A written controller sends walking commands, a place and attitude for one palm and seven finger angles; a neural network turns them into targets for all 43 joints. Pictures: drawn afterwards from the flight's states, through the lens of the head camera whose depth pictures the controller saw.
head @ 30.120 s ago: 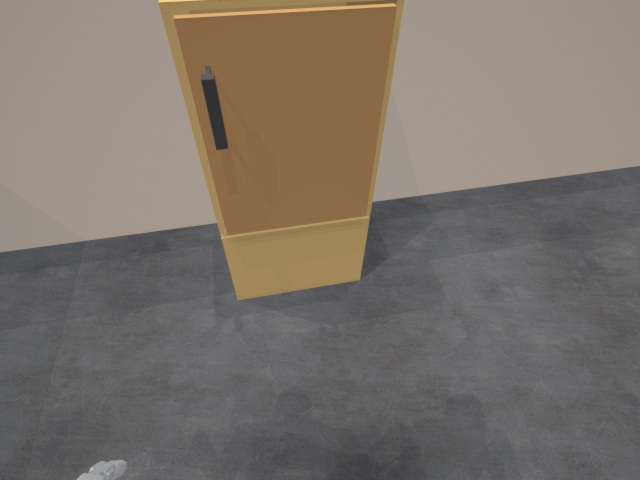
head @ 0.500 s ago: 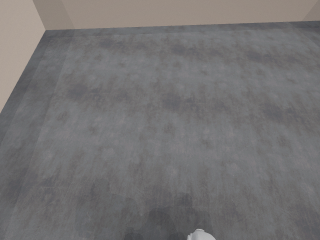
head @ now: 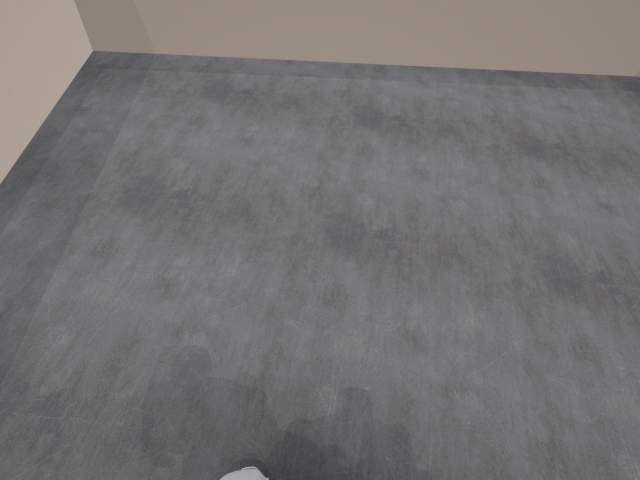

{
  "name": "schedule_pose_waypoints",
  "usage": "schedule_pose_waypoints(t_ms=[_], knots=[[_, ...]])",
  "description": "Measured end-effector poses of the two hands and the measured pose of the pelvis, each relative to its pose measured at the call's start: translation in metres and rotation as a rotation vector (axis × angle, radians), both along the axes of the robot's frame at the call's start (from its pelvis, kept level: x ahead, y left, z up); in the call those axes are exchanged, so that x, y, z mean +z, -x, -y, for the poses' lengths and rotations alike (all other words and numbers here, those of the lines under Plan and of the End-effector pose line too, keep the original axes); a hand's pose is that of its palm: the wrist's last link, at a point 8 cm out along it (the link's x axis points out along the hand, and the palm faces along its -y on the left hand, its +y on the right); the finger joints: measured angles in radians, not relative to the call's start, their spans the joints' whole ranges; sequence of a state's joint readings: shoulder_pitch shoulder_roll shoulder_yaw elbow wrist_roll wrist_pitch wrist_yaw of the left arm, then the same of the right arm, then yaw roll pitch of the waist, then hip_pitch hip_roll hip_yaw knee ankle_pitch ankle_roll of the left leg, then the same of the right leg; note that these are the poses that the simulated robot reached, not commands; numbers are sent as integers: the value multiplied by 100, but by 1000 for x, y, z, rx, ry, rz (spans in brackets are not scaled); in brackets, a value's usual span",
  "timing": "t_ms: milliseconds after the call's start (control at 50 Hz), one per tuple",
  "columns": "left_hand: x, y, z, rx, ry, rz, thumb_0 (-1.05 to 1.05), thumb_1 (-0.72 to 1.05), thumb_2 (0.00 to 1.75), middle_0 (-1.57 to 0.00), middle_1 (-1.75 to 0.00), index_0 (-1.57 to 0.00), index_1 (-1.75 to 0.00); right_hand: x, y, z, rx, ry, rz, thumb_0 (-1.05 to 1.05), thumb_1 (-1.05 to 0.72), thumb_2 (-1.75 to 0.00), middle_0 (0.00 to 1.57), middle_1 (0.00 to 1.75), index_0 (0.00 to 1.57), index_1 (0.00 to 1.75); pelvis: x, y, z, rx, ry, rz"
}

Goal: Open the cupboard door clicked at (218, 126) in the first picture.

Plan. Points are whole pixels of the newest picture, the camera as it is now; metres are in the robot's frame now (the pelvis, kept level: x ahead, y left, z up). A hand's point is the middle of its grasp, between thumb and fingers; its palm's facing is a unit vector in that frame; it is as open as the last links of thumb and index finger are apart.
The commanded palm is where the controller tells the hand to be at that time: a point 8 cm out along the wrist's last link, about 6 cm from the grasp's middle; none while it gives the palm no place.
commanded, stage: turn to face it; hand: left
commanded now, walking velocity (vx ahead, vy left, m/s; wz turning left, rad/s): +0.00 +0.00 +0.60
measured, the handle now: out of the picture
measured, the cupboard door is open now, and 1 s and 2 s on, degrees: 42 42 42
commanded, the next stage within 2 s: none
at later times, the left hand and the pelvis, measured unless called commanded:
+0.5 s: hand out of the picture +0.08 +0.16 -0.14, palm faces +0.28 -0.92 -0.29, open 7.4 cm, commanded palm none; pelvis +0.05 -0.06 +0.02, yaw +17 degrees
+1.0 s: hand out of the picture +0.03 +0.17 -0.14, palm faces +0.56 -0.78 -0.28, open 7.4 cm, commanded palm none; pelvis +0.08 -0.07 +0.01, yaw +35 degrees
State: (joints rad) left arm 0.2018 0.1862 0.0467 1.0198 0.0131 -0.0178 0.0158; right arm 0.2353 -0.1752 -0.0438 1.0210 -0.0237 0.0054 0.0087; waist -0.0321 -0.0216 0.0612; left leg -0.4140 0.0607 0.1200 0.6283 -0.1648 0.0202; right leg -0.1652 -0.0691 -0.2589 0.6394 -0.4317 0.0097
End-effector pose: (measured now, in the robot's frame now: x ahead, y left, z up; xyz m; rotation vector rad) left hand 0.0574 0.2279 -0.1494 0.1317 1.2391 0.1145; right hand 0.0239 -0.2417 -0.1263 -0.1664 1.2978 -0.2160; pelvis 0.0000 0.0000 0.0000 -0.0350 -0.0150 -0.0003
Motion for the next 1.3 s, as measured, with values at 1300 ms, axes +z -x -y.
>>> schedule_pose_waypoints(t_ms=[1300], knots=[[36,84,91,777,-75,-3,0,90,90,-20,-30,-21,-30,13,-315,-47,842,-43,41,1,-91,-90,20,30,20,30,18,-97,75,817,-61,-44]])
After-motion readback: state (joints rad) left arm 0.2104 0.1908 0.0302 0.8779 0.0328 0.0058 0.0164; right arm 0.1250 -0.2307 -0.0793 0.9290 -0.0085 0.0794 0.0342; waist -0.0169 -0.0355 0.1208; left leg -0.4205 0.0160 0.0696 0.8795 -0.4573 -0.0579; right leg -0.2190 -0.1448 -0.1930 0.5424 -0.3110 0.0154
